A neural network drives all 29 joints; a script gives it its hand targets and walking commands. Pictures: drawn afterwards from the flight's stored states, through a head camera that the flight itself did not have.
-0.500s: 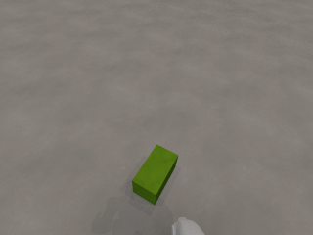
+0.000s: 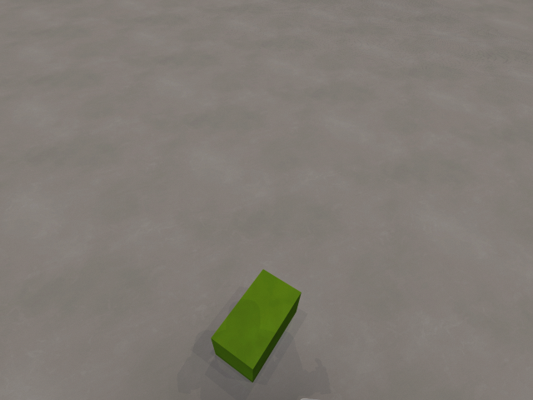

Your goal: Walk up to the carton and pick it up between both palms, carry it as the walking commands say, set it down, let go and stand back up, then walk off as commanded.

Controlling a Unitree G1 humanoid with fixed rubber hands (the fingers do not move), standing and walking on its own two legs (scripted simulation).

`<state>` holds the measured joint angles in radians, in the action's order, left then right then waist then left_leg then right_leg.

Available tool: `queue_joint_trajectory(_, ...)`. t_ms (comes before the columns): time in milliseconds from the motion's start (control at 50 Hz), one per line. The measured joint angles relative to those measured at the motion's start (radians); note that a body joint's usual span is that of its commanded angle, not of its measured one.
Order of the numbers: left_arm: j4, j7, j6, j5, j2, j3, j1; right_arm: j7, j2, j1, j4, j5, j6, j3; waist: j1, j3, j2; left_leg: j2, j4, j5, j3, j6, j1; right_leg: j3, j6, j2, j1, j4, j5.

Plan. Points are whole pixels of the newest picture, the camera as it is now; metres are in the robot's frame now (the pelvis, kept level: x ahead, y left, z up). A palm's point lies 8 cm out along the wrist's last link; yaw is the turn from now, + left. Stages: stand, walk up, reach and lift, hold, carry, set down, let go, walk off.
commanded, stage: walk up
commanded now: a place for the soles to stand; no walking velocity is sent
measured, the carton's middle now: (258, 323) +0.48 +0.01 -0.67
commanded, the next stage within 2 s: none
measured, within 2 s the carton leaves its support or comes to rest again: neither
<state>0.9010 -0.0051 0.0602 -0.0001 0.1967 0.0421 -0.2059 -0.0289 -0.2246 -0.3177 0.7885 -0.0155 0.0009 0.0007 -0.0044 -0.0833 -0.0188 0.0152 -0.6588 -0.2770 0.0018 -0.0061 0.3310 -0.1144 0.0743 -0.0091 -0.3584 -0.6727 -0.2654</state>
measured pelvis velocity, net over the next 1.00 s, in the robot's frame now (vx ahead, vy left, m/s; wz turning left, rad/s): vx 0.01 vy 0.01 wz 0.13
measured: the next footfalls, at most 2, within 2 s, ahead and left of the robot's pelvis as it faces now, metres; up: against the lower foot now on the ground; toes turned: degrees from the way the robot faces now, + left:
left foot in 0.40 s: +0.01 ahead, +0.13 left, +0.00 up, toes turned +3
left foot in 1.68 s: +0.07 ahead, +0.31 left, +0.00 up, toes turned -7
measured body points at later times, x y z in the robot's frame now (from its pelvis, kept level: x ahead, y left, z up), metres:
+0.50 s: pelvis +0.00 -0.01 +0.02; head +0.01 -0.01 +0.47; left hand +0.02 +0.24 -0.13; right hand +0.04 -0.25 -0.13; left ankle -0.03 +0.12 -0.72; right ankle +0.06 -0.07 -0.72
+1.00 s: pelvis +0.01 +0.01 +0.02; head +0.01 +0.01 +0.47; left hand -0.01 +0.26 -0.14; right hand +0.05 -0.22 -0.13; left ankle -0.03 +0.12 -0.72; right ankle +0.06 -0.07 -0.72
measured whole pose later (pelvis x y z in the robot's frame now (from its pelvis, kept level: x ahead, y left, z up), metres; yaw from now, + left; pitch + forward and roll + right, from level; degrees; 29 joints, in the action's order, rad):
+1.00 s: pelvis +0.01 +0.01 +0.02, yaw +7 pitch -1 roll +0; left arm 1.13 -0.02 0.02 0.00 0.22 0.04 -0.23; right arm -0.03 -0.18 -0.31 1.06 0.00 0.02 -0.04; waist 0.01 -0.01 0.00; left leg -0.03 -0.48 -0.30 0.07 0.01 0.16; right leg -0.19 0.04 0.03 -0.24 -0.44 -0.17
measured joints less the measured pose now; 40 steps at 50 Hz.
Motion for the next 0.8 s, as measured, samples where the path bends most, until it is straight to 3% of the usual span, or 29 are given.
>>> queue_joint_trajectory(80,0.005,-0.001,0.008,0.009,0.029,-0.017,-0.007,0.000,-0.007,0.046,0.016,0.004,-0.017,-0.002,0.016,0.004,-0.001,0.010,-0.012,-0.005,0.007,-0.023,0.005,0.006,-0.035,-0.013,-0.003,-0.018,-0.062)
queue_joint_trajectory(140,0.002,0.000,-0.006,0.012,0.051,-0.028,-0.006,0.002,-0.021,0.087,0.023,0.005,-0.027,0.006,0.022,-0.006,0.015,0.014,-0.023,-0.008,0.019,-0.029,0.014,-0.013,0.006,-0.015,0.003,0.005,0.019)
queue_joint_trajectory(180,0.002,0.001,-0.010,0.007,0.061,-0.034,-0.003,0.001,-0.030,0.105,0.026,0.006,-0.035,0.010,0.019,-0.002,0.023,0.005,-0.050,-0.084,0.031,-0.001,0.034,-0.026,0.030,-0.011,-0.002,0.010,0.007)
queue_joint_trajectory(260,0.004,-0.013,-0.004,0.010,0.066,-0.040,0.017,-0.002,-0.037,0.111,0.036,0.002,-0.045,0.017,0.022,0.001,0.019,-0.024,-0.154,-0.205,0.042,0.028,0.066,-0.048,0.029,0.009,-0.001,0.064,0.034)
queue_joint_trajectory(320,0.016,-0.019,-0.003,0.016,0.060,-0.038,0.028,0.004,-0.032,0.095,0.055,0.005,-0.038,0.021,0.028,0.005,0.013,-0.024,-0.137,-0.189,0.036,0.029,0.039,-0.058,0.027,0.017,0.009,0.120,0.067)
queue_joint_trajectory(400,0.049,-0.015,-0.003,0.012,0.038,-0.031,0.011,0.010,-0.027,0.039,0.098,0.011,-0.017,0.021,0.016,0.043,0.029,-0.009,0.087,-0.091,0.043,0.032,-0.086,-0.080,0.011,0.015,0.024,0.162,0.081)
queue_joint_trajectory(440,0.071,-0.008,-0.006,0.010,0.032,-0.025,0.005,0.008,-0.013,0.014,0.136,0.010,-0.006,0.020,0.015,0.046,0.025,-0.013,0.134,-0.013,0.049,0.001,-0.112,-0.083,0.002,0.020,0.041,0.177,0.083)
queue_joint_trajectory(580,0.132,0.007,-0.039,0.005,0.016,-0.014,-0.037,0.010,0.036,-0.040,0.236,0.008,0.011,-0.014,0.017,0.064,0.020,-0.017,0.172,-0.018,0.049,-0.006,-0.153,-0.074,-0.005,0.017,0.090,0.234,0.104)
queue_joint_trajectory(800,0.196,-0.010,-0.039,-0.003,0.023,-0.008,-0.027,0.000,0.061,-0.015,0.270,0.010,0.025,-0.040,0.013,0.066,0.019,-0.034,0.166,-0.024,0.062,0.010,-0.166,-0.082,-0.021,0.034,0.111,0.231,0.094)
